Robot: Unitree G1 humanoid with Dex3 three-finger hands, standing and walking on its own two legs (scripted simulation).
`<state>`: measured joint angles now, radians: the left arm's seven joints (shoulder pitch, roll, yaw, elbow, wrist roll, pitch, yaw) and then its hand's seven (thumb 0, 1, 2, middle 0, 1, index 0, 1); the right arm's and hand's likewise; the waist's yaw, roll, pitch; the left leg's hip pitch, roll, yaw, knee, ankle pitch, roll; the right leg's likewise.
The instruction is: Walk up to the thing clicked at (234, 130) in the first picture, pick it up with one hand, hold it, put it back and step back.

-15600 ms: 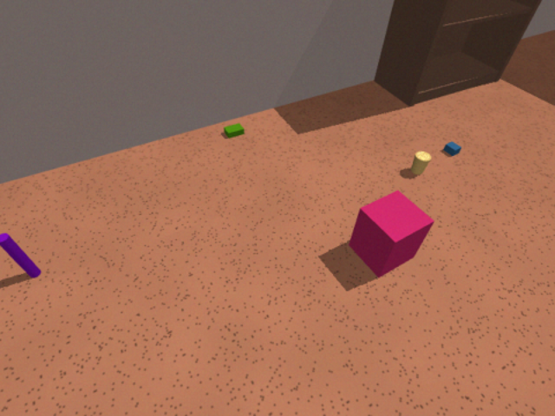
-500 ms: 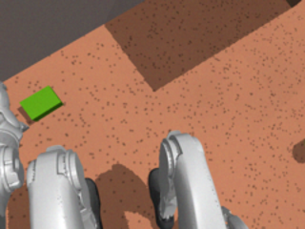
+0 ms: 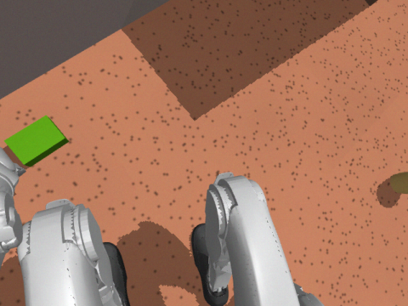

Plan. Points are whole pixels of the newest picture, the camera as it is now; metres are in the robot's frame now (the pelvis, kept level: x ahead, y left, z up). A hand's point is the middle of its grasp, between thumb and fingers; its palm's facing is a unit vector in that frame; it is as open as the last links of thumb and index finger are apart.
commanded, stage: rise first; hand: left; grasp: from above
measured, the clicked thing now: (38, 141) +0.47 +0.29 -0.30
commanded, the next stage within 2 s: approach in 1.44 s
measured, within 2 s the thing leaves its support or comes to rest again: neither
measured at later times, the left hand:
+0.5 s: hand out of the picture +0.43 +0.33 -0.19, palm faces -0.30 -0.30 -0.90, open 13.2 cm
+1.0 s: hand out of the picture +0.43 +0.33 -0.20, palm faces -0.31 -0.32 -0.89, open 13.4 cm
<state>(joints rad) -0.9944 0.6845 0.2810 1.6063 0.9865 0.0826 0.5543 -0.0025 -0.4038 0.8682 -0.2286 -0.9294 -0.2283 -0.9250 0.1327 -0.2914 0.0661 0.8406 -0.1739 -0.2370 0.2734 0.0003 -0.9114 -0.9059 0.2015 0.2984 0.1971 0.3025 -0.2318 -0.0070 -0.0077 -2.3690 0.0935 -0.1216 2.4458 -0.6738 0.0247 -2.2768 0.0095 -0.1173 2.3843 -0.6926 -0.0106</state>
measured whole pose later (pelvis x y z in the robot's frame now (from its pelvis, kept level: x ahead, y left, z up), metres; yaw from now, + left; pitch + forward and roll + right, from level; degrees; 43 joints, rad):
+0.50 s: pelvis +0.00 +0.00 -0.01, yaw -1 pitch +32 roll -8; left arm -1.02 0.75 0.30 1.66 1.00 0.07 0.57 0.00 -0.39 0.85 -0.26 -0.89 -0.25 -0.89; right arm 0.14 -0.30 0.10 0.83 -0.19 -0.27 0.31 0.00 -0.92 -0.91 0.20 0.30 0.20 0.30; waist -0.25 -0.03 0.02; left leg -2.38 0.09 -0.15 2.48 -0.68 0.03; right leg -2.27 0.02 -0.14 2.40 -0.69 -0.01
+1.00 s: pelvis +0.00 +0.00 -0.01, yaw -2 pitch +32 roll -9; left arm -1.03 0.78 0.30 1.67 1.00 0.05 0.55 0.00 -0.42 0.88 -0.24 -0.92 -0.23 -0.93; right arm 0.16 -0.31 0.11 0.84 -0.19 -0.30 0.32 0.00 -0.92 -0.91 0.20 0.30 0.20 0.30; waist -0.26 -0.03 0.04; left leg -2.38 0.09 -0.16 2.48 -0.68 0.02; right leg -2.27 0.02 -0.14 2.39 -0.69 0.00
